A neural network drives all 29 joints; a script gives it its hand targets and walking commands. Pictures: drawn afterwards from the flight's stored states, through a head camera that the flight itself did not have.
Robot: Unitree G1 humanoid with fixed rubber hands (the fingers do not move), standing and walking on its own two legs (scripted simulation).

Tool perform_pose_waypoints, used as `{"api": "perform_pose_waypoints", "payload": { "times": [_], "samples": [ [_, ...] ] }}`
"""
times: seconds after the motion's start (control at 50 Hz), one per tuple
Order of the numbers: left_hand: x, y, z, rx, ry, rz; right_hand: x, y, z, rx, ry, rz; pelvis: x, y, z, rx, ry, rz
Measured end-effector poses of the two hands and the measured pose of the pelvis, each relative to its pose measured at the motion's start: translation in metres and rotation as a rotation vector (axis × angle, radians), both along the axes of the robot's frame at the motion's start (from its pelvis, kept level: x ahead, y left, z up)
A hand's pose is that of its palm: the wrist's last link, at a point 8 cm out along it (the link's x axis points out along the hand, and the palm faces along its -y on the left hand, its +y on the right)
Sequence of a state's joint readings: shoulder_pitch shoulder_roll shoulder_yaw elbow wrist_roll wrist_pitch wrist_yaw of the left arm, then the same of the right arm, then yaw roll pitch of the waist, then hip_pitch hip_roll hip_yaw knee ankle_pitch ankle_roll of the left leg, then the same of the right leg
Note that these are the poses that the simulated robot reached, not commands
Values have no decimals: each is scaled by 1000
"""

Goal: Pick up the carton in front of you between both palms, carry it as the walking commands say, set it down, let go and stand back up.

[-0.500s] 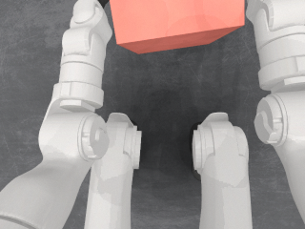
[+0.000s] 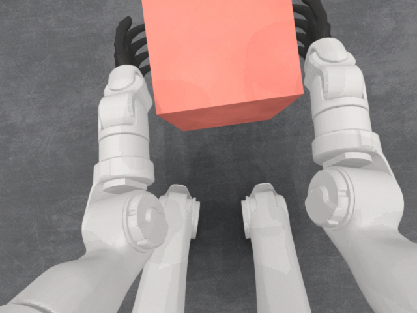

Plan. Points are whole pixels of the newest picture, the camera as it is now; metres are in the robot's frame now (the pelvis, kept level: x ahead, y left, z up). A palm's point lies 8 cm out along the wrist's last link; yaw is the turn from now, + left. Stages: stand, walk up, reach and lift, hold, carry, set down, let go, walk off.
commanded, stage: reach and lift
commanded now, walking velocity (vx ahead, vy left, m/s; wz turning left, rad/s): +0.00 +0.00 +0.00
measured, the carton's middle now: (220, 65) +0.54 -0.02 -0.14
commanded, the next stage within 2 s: none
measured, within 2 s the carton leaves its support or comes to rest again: neither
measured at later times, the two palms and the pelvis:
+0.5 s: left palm (65, 45) +0.47 +0.14 +0.10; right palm (374, 21) +0.48 -0.16 +0.09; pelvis +0.05 +0.00 +0.13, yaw -2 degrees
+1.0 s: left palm out of the picture +0.43 +0.14 +0.24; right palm out of the picture +0.42 -0.16 +0.24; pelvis +0.10 +0.01 +0.26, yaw -2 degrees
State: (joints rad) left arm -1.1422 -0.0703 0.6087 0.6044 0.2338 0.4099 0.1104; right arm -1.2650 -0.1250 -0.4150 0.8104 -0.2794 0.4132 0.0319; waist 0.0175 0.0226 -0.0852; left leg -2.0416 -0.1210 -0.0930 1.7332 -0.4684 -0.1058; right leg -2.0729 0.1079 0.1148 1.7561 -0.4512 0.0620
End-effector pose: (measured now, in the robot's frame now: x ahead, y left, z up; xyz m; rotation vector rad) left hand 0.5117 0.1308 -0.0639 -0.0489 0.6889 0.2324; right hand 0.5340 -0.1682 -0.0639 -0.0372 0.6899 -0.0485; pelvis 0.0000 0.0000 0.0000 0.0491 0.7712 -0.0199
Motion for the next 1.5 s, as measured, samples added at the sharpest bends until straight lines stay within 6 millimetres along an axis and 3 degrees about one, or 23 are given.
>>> {"api": "perform_pose_waypoints", "payload": {
  "times": [0.14, 0.38, 1.02, 1.26, 1.5],
  "samples": [
    [-6, -1, 40, 7, 0, -17, -12, -1, 37, 11, 1, -25, 13, 1, 30, -4, -10, -5],
    [-28, 4, 123, 2, 10, -39, -42, 3, 119, 19, 13, -54, 39, 1, 96, -18, -102, -12],
    [-85, 12, 312, 1, -5, -97, -116, 12, 310, 18, -2, -119, 99, 6, 259, -54, -531, -17],
    [-101, 15, 371, 35, -26, -145, -138, 14, 368, -10, -25, -118, 112, 7, 287, -65, -744, -21],
    [-110, 15, 374, 37, 6, -148, -148, 15, 372, -12, 7, -118, 99, 8, 286, -68, -820, -23]
  ]
}}
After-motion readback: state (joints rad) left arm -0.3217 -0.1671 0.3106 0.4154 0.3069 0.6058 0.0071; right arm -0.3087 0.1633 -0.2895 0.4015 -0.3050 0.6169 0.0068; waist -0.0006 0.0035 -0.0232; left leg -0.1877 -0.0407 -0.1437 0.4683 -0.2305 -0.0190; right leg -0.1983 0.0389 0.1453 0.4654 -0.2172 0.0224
